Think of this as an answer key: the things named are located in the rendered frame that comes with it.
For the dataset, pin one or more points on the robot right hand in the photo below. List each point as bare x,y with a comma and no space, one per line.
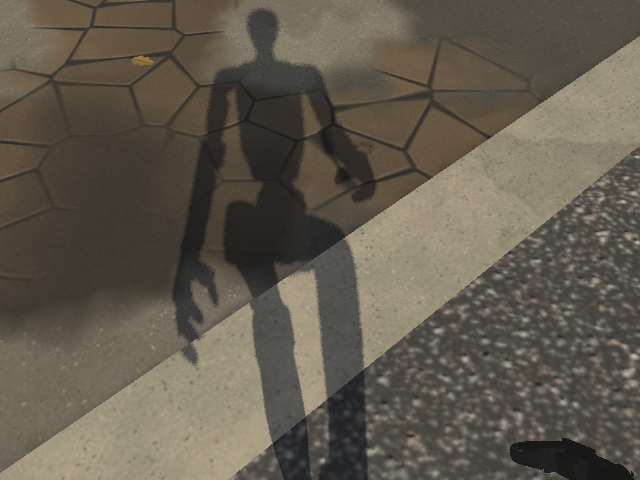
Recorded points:
569,459

